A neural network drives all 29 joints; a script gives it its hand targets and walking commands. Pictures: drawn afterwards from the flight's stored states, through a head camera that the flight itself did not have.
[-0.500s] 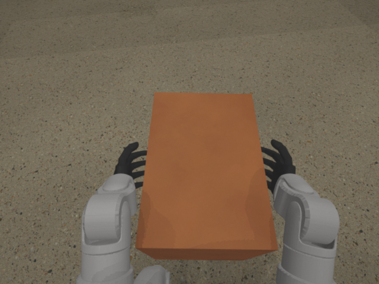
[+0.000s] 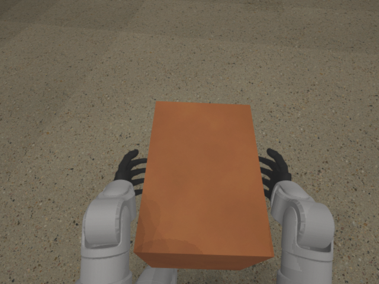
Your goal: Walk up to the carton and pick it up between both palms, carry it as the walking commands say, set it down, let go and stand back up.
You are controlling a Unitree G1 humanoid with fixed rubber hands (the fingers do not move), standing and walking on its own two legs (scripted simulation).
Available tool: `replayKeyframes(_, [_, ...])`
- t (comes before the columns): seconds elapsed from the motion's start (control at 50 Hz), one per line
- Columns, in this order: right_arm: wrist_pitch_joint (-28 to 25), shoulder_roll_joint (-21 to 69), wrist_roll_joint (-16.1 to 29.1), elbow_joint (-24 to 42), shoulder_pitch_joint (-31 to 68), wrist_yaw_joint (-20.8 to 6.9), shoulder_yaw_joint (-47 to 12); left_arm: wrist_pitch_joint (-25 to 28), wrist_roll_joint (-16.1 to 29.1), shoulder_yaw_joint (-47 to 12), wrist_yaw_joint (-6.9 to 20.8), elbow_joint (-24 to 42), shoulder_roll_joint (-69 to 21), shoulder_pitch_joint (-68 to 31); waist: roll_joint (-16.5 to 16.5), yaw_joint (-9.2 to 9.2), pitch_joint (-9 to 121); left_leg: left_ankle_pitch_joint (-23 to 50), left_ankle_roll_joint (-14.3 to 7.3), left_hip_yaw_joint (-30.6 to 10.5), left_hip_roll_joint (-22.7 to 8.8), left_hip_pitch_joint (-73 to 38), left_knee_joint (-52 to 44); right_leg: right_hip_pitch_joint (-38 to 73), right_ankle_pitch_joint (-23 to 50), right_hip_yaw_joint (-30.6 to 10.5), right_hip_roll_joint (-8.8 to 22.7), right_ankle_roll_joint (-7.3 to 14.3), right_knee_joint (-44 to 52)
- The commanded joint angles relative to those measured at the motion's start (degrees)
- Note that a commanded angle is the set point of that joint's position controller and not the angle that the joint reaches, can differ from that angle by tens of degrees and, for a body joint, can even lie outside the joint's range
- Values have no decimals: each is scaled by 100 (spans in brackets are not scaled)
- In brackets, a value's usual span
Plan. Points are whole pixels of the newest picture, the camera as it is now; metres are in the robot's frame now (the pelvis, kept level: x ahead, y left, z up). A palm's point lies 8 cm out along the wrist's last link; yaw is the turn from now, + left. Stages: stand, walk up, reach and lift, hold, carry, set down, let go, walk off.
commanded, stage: carry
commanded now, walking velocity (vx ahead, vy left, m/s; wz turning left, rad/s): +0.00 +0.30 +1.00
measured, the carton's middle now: (199, 188) +0.31 -0.02 -0.01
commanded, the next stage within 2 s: none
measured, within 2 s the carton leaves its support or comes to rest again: neither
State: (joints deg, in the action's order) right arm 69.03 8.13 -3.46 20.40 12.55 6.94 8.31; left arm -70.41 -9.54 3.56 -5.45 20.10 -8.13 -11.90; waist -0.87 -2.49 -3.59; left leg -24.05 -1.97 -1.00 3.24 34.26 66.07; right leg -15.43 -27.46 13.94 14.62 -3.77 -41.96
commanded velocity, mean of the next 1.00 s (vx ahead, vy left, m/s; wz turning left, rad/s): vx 0.00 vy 0.30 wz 1.00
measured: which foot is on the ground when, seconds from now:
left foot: up 0.00-0.12, down 0.14-0.40, up 0.42-0.66, down 0.68-0.92, up 0.94-1.00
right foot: down 0.00-0.16, up 0.18-0.36, down 0.38-0.68, up 0.70-0.88, down 0.90-1.00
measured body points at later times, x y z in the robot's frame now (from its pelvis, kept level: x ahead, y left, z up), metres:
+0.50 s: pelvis +0.10 +0.20 +0.00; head +0.18 +0.19 +0.44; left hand +0.31 +0.45 +0.06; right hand +0.43 +0.18 +0.03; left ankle +0.03 +0.28 -0.66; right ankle +0.12 +0.05 -0.72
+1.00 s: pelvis +0.11 +0.43 -0.01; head +0.19 +0.46 +0.43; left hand +0.20 +0.75 +0.06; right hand +0.42 +0.55 +0.03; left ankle +0.02 +0.44 -0.67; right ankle +0.20 +0.33 -0.72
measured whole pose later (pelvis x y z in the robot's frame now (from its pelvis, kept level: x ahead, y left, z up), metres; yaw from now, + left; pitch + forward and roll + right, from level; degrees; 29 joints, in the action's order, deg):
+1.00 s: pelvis +0.11 +0.43 -0.01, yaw +52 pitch +4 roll +0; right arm 68.8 8.1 -4.2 23.3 12.0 6.8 7.4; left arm -70.3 -9.1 3.6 -5.5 22.4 -8.2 -12.5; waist -6.0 -2.3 -4.9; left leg -25.2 -3.9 -3.6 9.4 31.2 63.6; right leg -23.2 -24.1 11.0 8.9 -1.5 -44.6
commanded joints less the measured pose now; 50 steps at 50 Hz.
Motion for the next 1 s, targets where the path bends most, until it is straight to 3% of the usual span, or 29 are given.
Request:
replayKeyframes(0.0, [66,5413,2354,1038,2868,-1397,-4663,279,2759,-3405,1387,1188,-5368,-2528,1705,312,2566,187,388,1235,-297,777,-2429,3134,7459,187,1044,219,146])
replayKeyframes(0.06, [217,5178,2183,262,2219,-1449,-4418,165,2618,-3441,1326,898,-5064,-2341,1508,24,2920,1574,147,1827,550,-2198,-4325,1624,7783,499,552,-80,-2423])
replayKeyframes(0.08, [218,5101,2166,296,2464,-1506,-4414,139,2575,-3544,1294,737,-5183,-2373,321,6,2940,4378,-462,326,-107,-3992,-3743,-793,3227,57,-142,-372,-3471])
replayKeyframes(0.1, [198,4975,2134,103,2430,-1527,-4383,135,2545,-3604,1349,317,-5205,-2302,-1895,-23,3206,10292,-1371,-1590,-1212,-5467,-2736,-2892,-1468,-121,-1305,-708,-4961])
replayKeyframes(0.12, [118,5116,2231,203,2427,-1537,-4361,214,2620,-3804,1357,582,-5190,-2585,-2216,-46,3524,11955,-1591,-2175,-1470,-5704,-2728,-3191,-2286,-1022,-1378,-746,-5178])
replayKeyframes(0.18, [59,5139,2254,666,2651,-1515,-4280,225,2908,-4059,1399,838,-5564,-2806,-657,6,2534,7886,-924,-1267,-647,-3363,-3117,-2287,-1562,-869,-853,-471,-2708])
replayKeyframes(0.24, [20,5458,2129,100,2309,-1612,-4062,229,2960,-3947,1352,1039,-5534,-3176,-1651,52,2980,6967,-1011,-1651,-690,-2670,-3152,-902,-527,-967,-1175,-272,-1045])
replayKeyframes(0.3, [-88,5500,2100,661,2449,-1537,-4225,341,3115,-3980,1336,1443,-5611,-3229,-1146,191,3488,5836,-819,-1627,-478,-1943,-2684,894,1143,-1051,-1024,-28,813])
replayKeyframes(0.32, [-88,5418,2101,651,2502,-1503,-4176,367,3020,-3814,1347,1207,-5568,-2855,-527,455,3642,4408,-472,-1078,-167,-727,-1811,2325,3009,-1625,-189,355,1708])
replayKeyframes(0.34, [-114,5431,2054,849,2519,-1438,-4266,383,3051,-3725,1363,1256,-5660,-2790,1595,326,3980,-283,-173,-378,264,808,-472,3787,5751,-2646,1635,749,1449])
replayKeyframes(0.36, [-154,5502,2266,1339,2979,-1460,-4403,435,2988,-3607,1363,1313,-5684,-2543,2239,335,4095,-1098,-16,-269,-179,1696,1041,4089,7468,-2899,2781,1340,940])
replayKeyframes(0.38, [-196,5551,2444,1569,3498,-1415,-4644,489,3095,-3577,1376,1301,-5672,-2747,1876,278,3985,-1024,-11,-424,-521,1770,1003,4175,8527,-2495,2534,1393,648])
replayKeyframes(0.42, [-215,5491,2562,2065,3729,-1430,-4931,522,2894,-3484,1409,1234,-5806,-2564,2069,228,3190,-544,33,-658,-814,1427,54,3258,7099,-1678,2115,950,809])
replayKeyframes(0.46, [-167,5373,2546,2004,3582,-1367,-4846,453,2817,-3411,1417,1012,-5771,-2139,2057,315,2906,-472,232,12,-486,1558,-654,3428,7195,-1063,1327,571,859])
replayKeyframes(0.54, [164,5229,2239,894,2615,-1421,-4537,239,2685,-3526,1335,1057,-5340,-2300,1863,282,2558,213,385,1279,-130,84,-2827,2600,7832,225,1029,203,87])
replayKeyframes(0.58, [216,5127,2123,477,2176,-1435,-4351,159,2714,-3625,1316,1097,-5203,-2309,1698,115,2938,1332,235,1973,680,-1647,-4173,2092,8497,634,509,-149,-1756])
replayKeyframes(0.6, [192,5037,2078,580,2179,-1470,-4289,155,2720,-3784,1284,1131,-5228,-2385,577,-94,3015,2864,-171,1003,373,-3310,-4382,242,5411,284,105,-388,-3200])
replayKeyframes(0.62, [227,5158,2045,202,2250,-1539,-4255,118,2632,-3867,1302,868,-5356,-2575,-1436,-10,3173,8682,-1081,-1000,-728,-5171,-2986,-2304,-162,1,-954,-721,-4332])
replayKeyframes(0.64, [172,5216,2152,187,2272,-1557,-4264,162,2645,-4002,1326,966,-5297,-2789,-2415,-117,3444,12032,-1580,-2013,-1186,-5913,-2528,-3521,-2169,-645,-1557,-867,-4891])
replayKeyframes(0.66, [149,5143,2239,505,2613,-1582,-4304,217,2660,-4062,1316,949,-5410,-2806,-1795,-54,3264,11540,-1416,-2089,-1403,-5139,-2832,-3141,-2164,-1127,-1111,-794,-5096])
replayKeyframes(0.7, [121,5209,2238,786,2624,-1523,-4313,180,2929,-4288,1343,1112,-5706,-3054,-986,-47,2630,8299,-910,-1482,-668,-3763,-3008,-2690,-1674,-931,-871,-532,-3009])
replayKeyframes(0.78, [94,5464,2111,331,2326,-1603,-4063,193,3063,-4087,1304,1252,-5644,-3291,-1870,-5,3024,7064,-960,-1907,-599,-2931,-3094,-1070,-247,-1011,-1219,-330,-673])
replayKeyframes(0.82, [49,5496,2053,474,2324,-1515,-4107,248,3130,-3939,1292,1379,-5536,-3177,-1101,138,3421,6712,-872,-1735,-474,-2350,-2387,281,819,-1050,-1074,-127,603])
replayKeyframes(0.84, [19,5390,2068,628,2614,-1467,-4166,288,3058,-3827,1292,1156,-5601,-2862,-585,418,3600,5696,-501,-1131,-229,-1177,-1600,1817,2525,-1351,-439,144,1581])
replayKeyframes(0.86, [-25,5350,1990,857,2582,-1415,-4172,316,3080,-3806,1309,1296,-5777,-2832,991,354,4008,211,-203,-460,304,434,-623,3511,5646,-2349,1179,583,1470])
replayKeyframes(0.88, [-86,5447,2167,1201,2875,-1417,-4299,379,2936,-3562,1319,1226,-5715,-2452,2131,340,4275,-1139,41,-273,23,1469,1206,4211,7894,-2829,2571,1189,790])
replayKeyframes(0.9, [-136,5504,2269,1501,3198,-1358,-4494,420,3045,-3559,1348,1289,-5733,-2562,1703,271,4162,-956,57,-316,-251,1657,1673,4299,9122,-2349,2406,1228,455])
replayKeyframes(0.94, [-133,5280,2428,2049,3579,-1383,-4828,462,2804,-3459,1389,1156,-5730,-2275,2073,240,3275,-505,19,-617,-752,1342,600,3183,7527,-1749,2187,976,781])
replayKeyframes(0.98, [-79,5235,2538,2082,3704,-1385,-4867,432,2668,-3352,1383,863,-5765,-1952,2393,281,2874,-483,278,-222,-611,1517,-329,3212,7168,-1193,1378,607,786])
